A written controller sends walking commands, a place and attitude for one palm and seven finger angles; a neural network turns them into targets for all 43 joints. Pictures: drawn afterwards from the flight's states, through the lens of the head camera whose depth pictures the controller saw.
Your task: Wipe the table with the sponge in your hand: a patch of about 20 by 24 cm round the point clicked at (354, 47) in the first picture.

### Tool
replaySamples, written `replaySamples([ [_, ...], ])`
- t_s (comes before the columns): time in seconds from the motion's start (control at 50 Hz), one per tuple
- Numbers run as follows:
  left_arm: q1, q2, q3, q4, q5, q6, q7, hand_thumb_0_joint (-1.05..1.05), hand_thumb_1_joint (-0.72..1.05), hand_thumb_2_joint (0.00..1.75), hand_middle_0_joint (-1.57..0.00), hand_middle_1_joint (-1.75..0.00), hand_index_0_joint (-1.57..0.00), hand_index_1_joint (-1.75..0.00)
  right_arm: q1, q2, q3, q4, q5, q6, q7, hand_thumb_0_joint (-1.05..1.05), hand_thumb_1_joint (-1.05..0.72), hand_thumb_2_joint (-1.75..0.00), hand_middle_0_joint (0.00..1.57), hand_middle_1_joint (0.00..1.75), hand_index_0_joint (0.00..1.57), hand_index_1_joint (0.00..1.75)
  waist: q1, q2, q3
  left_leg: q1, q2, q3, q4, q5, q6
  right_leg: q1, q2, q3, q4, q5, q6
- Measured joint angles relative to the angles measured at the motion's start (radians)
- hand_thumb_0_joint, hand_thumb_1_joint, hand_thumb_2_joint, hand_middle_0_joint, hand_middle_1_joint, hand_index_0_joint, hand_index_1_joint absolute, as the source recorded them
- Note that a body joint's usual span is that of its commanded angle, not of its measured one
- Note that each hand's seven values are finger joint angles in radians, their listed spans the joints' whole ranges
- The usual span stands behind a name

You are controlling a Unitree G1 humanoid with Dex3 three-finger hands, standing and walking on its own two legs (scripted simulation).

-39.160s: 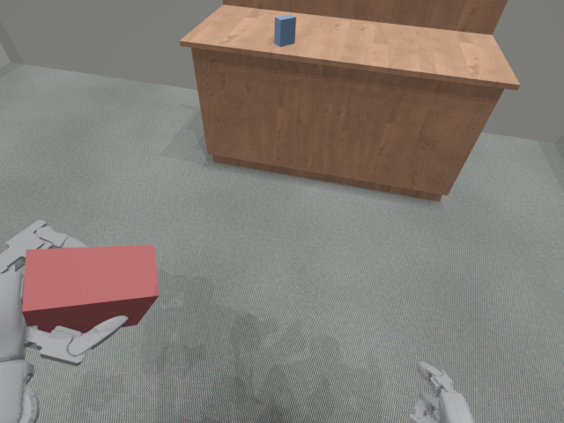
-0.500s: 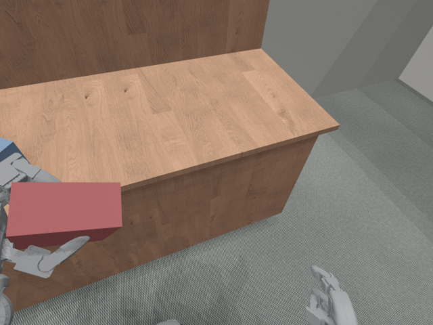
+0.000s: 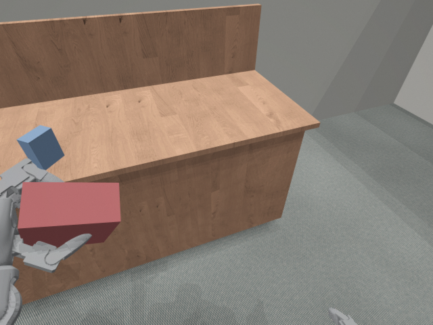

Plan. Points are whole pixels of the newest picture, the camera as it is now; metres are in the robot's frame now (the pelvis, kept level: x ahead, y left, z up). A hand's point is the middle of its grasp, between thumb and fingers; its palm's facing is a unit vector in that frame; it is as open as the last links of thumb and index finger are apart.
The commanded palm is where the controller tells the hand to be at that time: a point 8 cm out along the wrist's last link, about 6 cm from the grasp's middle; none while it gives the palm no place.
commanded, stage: stop stepping back and stand still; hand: left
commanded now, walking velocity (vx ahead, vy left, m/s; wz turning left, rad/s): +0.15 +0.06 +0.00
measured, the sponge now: (83, 216) +0.23 +0.21 +0.17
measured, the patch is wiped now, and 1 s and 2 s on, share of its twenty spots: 1.00 1.00 1.00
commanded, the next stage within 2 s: stand and wait in 0.66 s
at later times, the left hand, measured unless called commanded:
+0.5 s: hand (55, 279) +0.13 +0.20 +0.18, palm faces +0.38 -0.85 -0.36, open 9.8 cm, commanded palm +0.08 +0.25 +0.21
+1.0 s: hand (35, 257) +0.15 +0.22 +0.19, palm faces +0.42 -0.84 -0.36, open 9.8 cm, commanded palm +0.11 +0.27 +0.21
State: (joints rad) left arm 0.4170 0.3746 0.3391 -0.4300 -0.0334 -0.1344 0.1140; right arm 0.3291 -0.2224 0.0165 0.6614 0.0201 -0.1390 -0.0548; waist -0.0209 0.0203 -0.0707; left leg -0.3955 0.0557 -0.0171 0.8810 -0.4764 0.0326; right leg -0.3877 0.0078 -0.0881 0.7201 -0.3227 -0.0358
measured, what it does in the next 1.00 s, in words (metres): steps on the spot: right foot, then left foot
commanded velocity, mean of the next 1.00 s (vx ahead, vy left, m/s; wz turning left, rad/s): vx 0.10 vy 0.04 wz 0.00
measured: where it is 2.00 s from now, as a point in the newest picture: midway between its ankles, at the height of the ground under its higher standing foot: outside the picture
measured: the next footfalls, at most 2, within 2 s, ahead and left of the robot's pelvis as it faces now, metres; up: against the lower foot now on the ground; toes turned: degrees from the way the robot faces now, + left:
right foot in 0.42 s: +0.01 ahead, -0.12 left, +0.00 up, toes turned -2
left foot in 0.68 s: -0.01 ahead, +0.11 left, +0.00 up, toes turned +2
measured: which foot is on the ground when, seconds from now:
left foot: down 0.00-0.40, up 0.42-0.66, down 0.68-1.00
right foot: down 0.00-0.20, up 0.22-0.40, down 0.42-1.00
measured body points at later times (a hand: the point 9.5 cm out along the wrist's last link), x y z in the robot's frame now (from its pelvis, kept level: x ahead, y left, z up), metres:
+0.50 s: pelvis -0.07 -0.03 +0.01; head -0.09 -0.04 +0.46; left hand +0.10 +0.24 +0.20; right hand +0.08 -0.27 -0.09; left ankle -0.06 +0.11 -0.65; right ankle -0.03 -0.12 -0.71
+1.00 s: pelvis -0.05 -0.02 +0.03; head -0.05 -0.02 +0.48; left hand +0.12 +0.27 +0.21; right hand +0.13 -0.24 -0.05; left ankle -0.05 +0.11 -0.71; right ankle -0.03 -0.12 -0.71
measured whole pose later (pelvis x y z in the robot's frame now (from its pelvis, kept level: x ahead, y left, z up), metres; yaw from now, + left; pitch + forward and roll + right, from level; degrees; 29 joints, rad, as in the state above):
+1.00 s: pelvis -0.05 -0.02 +0.03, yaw +2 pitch -1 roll +0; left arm 0.50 0.34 0.30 -0.50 -0.05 -0.14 0.16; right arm 0.20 -0.21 0.01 0.64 0.01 -0.10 -0.07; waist 0.01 0.01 -0.01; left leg -0.24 0.02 0.00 0.54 -0.29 -0.02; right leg -0.25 0.00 -0.06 0.52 -0.26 -0.02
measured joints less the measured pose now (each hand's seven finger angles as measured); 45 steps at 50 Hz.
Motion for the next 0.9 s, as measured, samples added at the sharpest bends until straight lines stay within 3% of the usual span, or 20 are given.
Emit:
replaySamples([
  [0.04, -0.019, -0.031, -0.026, -0.008, -0.003, 0.000, -0.015, -0.01, -0.48, 1.05, -0.76, -1.36, -0.77, -1.37, -0.031, -0.007, -0.005, 0.040, 0.002, 0.018, 0.006, 0.02, -0.90, -0.90, 0.20, 0.30, 0.20, 0.30, 0.016, 0.014, 0.025, -0.085, -0.023, -0.033, 0.229, 0.033, 0.002, -0.014, 0.010, -0.017, 0.009, 0.034, -0.026],
  [0.08, 0.006, -0.045, -0.034, -0.035, -0.007, -0.003, -0.027, -0.01, -0.48, 1.05, -0.76, -1.36, -0.77, -1.37, -0.054, 0.001, -0.006, 0.064, 0.002, 0.033, 0.013, 0.02, -0.90, -0.90, 0.20, 0.30, 0.20, 0.30, 0.021, -0.003, 0.021, -0.128, -0.035, -0.013, 0.321, 0.092, 0.006, -0.024, 0.007, -0.010, -0.021, 0.069, -0.035],
  [0.14, 0.062, -0.030, -0.032, -0.079, -0.011, -0.006, -0.022, -0.01, -0.48, 1.05, -0.76, -1.36, -0.77, -1.37, -0.066, 0.019, 0.001, 0.054, 0.000, 0.032, 0.004, 0.02, -0.90, -0.90, 0.20, 0.30, 0.20, 0.30, 0.015, -0.045, -0.006, -0.084, -0.026, 0.050, 0.170, 0.096, 0.019, -0.051, -0.019, -0.005, -0.068, 0.088, -0.036],
  [0.2, 0.081, -0.008, -0.027, -0.110, -0.015, -0.003, 0.001, -0.01, -0.48, 1.05, -0.76, -1.36, -0.77, -1.36, -0.066, 0.013, 0.010, 0.003, -0.007, 0.011, -0.019, 0.02, -0.90, -0.90, 0.20, 0.30, 0.20, 0.30, 0.013, -0.046, -0.017, 0.069, -0.015, 0.076, -0.178, 0.027, 0.042, -0.087, -0.026, -0.020, -0.057, 0.025, -0.027],
  [0.26, 0.040, 0.029, 0.007, -0.076, -0.009, 0.002, 0.015, -0.01, -0.48, 1.05, -0.76, -1.35, -0.77, -1.36, -0.092, 0.022, 0.003, -0.028, -0.003, -0.010, -0.023, 0.02, -0.90, -0.90, 0.20, 0.30, 0.20, 0.30, 0.010, -0.063, 0.013, 0.085, -0.024, 0.094, -0.226, 0.139, -0.012, -0.165, -0.018, 0.032, 0.209, -0.105, 0.023],
  [0.3, 0.019, 0.035, 0.017, -0.015, -0.006, 0.006, 0.017, -0.01, -0.48, 1.05, -0.76, -1.35, -0.77, -1.36, -0.087, 0.032, -0.001, -0.031, 0.009, -0.024, -0.009, 0.02, -0.90, -0.90, 0.20, 0.30, 0.20, 0.30, -0.002, -0.059, 0.000, 0.089, -0.032, 0.095, -0.238, 0.159, -0.015, -0.196, -0.014, 0.054, 0.394, -0.102, 0.035],
  [0.32, 0.011, 0.030, 0.017, 0.015, -0.006, 0.008, 0.017, -0.01, -0.48, 1.05, -0.76, -1.36, -0.77, -1.36, -0.082, 0.034, -0.001, -0.027, 0.013, -0.027, -0.003, 0.02, -0.90, -0.90, 0.20, 0.30, 0.20, 0.30, -0.007, -0.051, -0.007, 0.090, -0.032, 0.088, -0.250, 0.167, -0.016, -0.188, -0.019, 0.052, 0.405, -0.092, 0.036],
  [0.38, 0.018, 0.006, 0.011, 0.050, -0.013, 0.023, 0.017, -0.01, -0.48, 1.05, -0.76, -1.36, -0.77, -1.37, -0.066, 0.030, 0.011, -0.023, 0.009, -0.018, 0.000, 0.01, -0.90, -0.90, 0.20, 0.30, 0.20, 0.30, -0.010, -0.019, -0.010, 0.085, -0.009, 0.069, -0.261, 0.174, -0.029, -0.066, -0.034, 0.028, 0.178, -0.093, 0.034],
  [0.42, 0.030, 0.010, 0.007, 0.012, -0.011, 0.029, 0.015, -0.01, -0.48, 1.05, -0.76, -1.36, -0.77, -1.37, -0.052, 0.024, 0.012, -0.041, 0.000, -0.012, -0.001, 0.01, -0.90, -0.90, 0.20, 0.30, 0.20, 0.30, -0.004, -0.014, 0.005, 0.028, 0.003, 0.052, -0.154, 0.092, -0.012, 0.037, -0.033, 0.024, -0.040, -0.031, 0.013],
  [0.48, 0.024, -0.044, -0.040, -0.039, -0.008, 0.021, -0.003, -0.01, -0.48, 1.05, -0.76, -1.36, -0.77, -1.37, -0.079, -0.005, -0.010, 0.010, 0.000, 0.013, 0.006, 0.01, -0.90, -0.90, 0.20, 0.30, 0.20, 0.30, 0.022, 0.024, 0.058, -0.100, -0.012, -0.025, 0.194, 0.069, -0.006, 0.036, 0.002, -0.017, -0.028, 0.020, -0.021],
  [0.52, 0.054, -0.063, -0.056, -0.074, -0.012, 0.009, -0.013, -0.01, -0.48, 1.05, -0.76, -1.36, -0.77, -1.37, -0.084, -0.009, -0.023, 0.035, 0.000, 0.029, 0.008, 0.02, -0.90, -0.90, 0.20, 0.30, 0.20, 0.30, 0.032, 0.011, 0.060, -0.143, -0.028, -0.017, 0.296, 0.122, -0.008, 0.051, 0.003, -0.017, -0.072, 0.039, -0.027],
  [0.56, 0.089, -0.055, -0.051, -0.102, -0.015, -0.005, -0.012, -0.01, -0.48, 1.05, -0.76, -1.36, -0.77, -1.37, -0.079, -0.006, -0.028, 0.033, -0.001, 0.038, 0.001, 0.02, -0.90, -0.90, 0.20, 0.30, 0.20, 0.30, 0.031, -0.015, 0.052, -0.138, -0.024, 0.014, 0.232, 0.162, -0.005, 0.061, -0.007, -0.008, -0.127, 0.070, -0.024],
  [0.62, 0.108, -0.017, -0.029, -0.117, -0.015, -0.021, 0.009, -0.01, -0.48, 1.05, -0.76, -1.36, -0.77, -1.36, -0.067, -0.002, -0.025, 0.005, -0.004, 0.030, -0.020, 0.02, -0.90, -0.90, 0.20, 0.30, 0.20, 0.30, 0.027, -0.058, 0.045, -0.029, -0.014, 0.067, -0.061, 0.156, 0.007, 0.060, -0.033, 0.005, -0.161, 0.088, -0.022],
  [0.68, 0.091, -0.004, -0.019, -0.109, -0.018, -0.025, 0.037, -0.01, -0.48, 1.05, -0.76, -1.36, -0.77, -1.36, -0.065, -0.033, -0.032, -0.040, -0.012, 0.011, -0.040, 0.02, -0.90, -0.90, 0.20, 0.30, 0.20, 0.30, 0.014, -0.022, 0.041, 0.093, 0.001, 0.041, -0.320, 0.137, 0.019, 0.032, -0.023, -0.006, -0.110, 0.043, -0.008],
  [0.72, 0.060, 0.008, -0.009, -0.079, -0.019, -0.012, 0.048, -0.01, -0.48, 1.05, -0.76, -1.36, -0.77, -1.36, -0.088, -0.027, -0.038, -0.041, -0.006, 0.013, -0.044, 0.02, -0.90, -0.90, 0.20, 0.30, 0.20, 0.30, 0.008, -0.025, 0.059, 0.092, -0.006, 0.041, -0.299, 0.204, -0.031, 0.026, -0.024, 0.015, -0.058, -0.006, 0.016],
  [0.76, 0.051, 0.007, -0.004, -0.046, -0.015, 0.009, 0.051, -0.01, -0.48, 1.05, -0.76, -1.36, -0.77, -1.37, -0.096, -0.016, -0.033, -0.041, 0.001, 0.015, -0.041, 0.02, -0.90, -0.90, 0.20, 0.30, 0.20, 0.30, 0.000, -0.019, 0.056, 0.101, -0.007, 0.037, -0.282, 0.196, -0.055, 0.050, -0.017, 0.025, -0.073, 0.024, 0.018],
  [0.82, 0.066, -0.019, -0.015, -0.030, -0.012, 0.021, 0.047, -0.01, -0.48, 1.05, -0.76, -1.36, -0.77, -1.37, -0.099, -0.008, -0.024, -0.037, -0.004, 0.012, -0.026, 0.02, -0.90, -0.90, 0.20, 0.30, 0.20, 0.30, -0.004, 0.008, 0.045, 0.090, -0.003, 0.012, -0.234, 0.155, -0.037, 0.076, -0.001, 0.010, -0.106, 0.049, -0.007],
  [0.86, 0.076, -0.036, -0.032, -0.042, -0.013, 0.022, 0.040, -0.01, -0.48, 1.05, -0.76, -1.36, -0.77, -1.37, -0.105, -0.002, -0.021, -0.023, -0.005, 0.017, -0.014, 0.02, -0.90, -0.90, 0.20, 0.30, 0.20, 0.30, 0.006, 0.006, 0.046, 0.079, -0.014, 0.005, -0.186, 0.154, -0.025, 0.095, 0.003, 0.010, -0.133, 0.047, -0.011],
  [0.9, 0.081, -0.044, -0.046, -0.062, -0.013, 0.016, 0.036, -0.01, -0.48, 1.05, -0.76, -1.36, -0.77, -1.37, -0.109, 0.001, -0.016, -0.017, -0.008, 0.021, -0.008, 0.02, -0.90, -0.90, 0.20, 0.30, 0.20, 0.30, 0.016, -0.002, 0.054, 0.101, -0.023, 0.009, -0.236, 0.191, -0.015, 0.113, 0.002, 0.012, -0.158, 0.055, -0.007],
])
